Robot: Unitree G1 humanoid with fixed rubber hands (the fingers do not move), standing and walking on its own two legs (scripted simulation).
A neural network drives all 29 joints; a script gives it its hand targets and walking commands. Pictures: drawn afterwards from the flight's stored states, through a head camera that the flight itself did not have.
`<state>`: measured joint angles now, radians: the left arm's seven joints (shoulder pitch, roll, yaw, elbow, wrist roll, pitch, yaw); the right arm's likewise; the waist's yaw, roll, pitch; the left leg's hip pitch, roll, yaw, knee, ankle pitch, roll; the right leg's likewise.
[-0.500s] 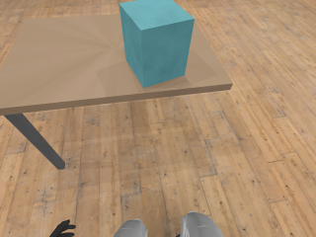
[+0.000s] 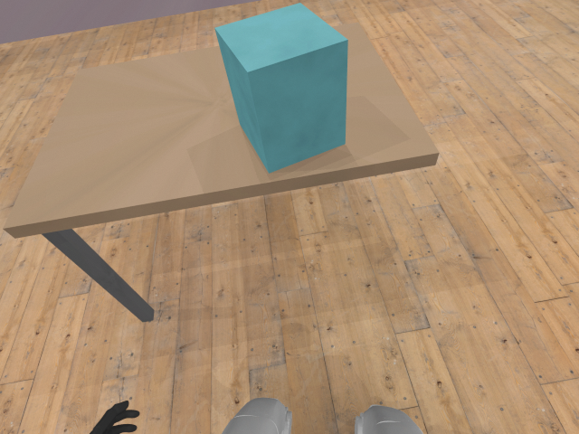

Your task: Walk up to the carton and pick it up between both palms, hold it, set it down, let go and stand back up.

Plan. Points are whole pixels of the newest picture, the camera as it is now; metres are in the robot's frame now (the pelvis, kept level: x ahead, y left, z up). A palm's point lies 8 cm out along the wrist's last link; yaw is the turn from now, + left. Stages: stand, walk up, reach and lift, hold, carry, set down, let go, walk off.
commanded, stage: walk up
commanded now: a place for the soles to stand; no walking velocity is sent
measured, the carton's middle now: (284, 89) +0.78 +0.06 +0.03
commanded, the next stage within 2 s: none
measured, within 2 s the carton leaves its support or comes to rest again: neither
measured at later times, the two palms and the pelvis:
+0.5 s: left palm out of the picture +0.09 +0.32 -0.12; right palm out of the picture +0.08 -0.30 -0.09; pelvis +0.01 +0.02 -0.01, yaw +4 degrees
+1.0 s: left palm out of the picture +0.09 +0.31 -0.12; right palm out of the picture +0.12 -0.31 -0.10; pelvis +0.02 +0.00 -0.01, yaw +8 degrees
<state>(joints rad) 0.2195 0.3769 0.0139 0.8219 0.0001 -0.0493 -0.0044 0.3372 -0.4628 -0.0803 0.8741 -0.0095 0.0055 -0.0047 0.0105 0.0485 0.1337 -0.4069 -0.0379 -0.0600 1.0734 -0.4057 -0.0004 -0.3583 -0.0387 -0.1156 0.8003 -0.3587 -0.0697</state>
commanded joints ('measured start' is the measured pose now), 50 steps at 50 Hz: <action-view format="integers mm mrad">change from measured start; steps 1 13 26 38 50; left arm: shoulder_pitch -31 -81 22 -138 -38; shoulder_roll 310 257 344 210 374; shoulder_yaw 133 106 131 81 141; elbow -64 -33 -29 -144 -20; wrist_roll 6 -8 19 -10 28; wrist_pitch -6 47 -3 39 12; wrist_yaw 9 0 25 8 16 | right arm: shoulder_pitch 26 -47 -65 168 -107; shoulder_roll -191 -264 -149 -313 -200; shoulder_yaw -27 -50 -27 -75 -24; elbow -49 -69 -139 -94 -117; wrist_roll -12 -26 8 6 10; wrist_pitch -35 -64 -36 -108 -40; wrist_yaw -8 -35 -46 -61 -57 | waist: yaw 34 -4 51 -57 64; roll -233 116 -103 3 -76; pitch -2 12 -45 -251 -12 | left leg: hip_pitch -157 -82 -278 388 -281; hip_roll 101 240 -2 338 10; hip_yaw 36 -585 -34 -736 -21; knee -98 -696 -18 -585 -5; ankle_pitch -60 -90 -179 669 -180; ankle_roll -22 232 13 284 13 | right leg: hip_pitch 125 -148 215 -226 170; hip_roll -312 -13 -440 18 -446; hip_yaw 299 173 550 124 613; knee -464 258 -424 338 -546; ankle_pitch -167 -234 185 -229 -188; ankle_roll -136 45 -126 57 -68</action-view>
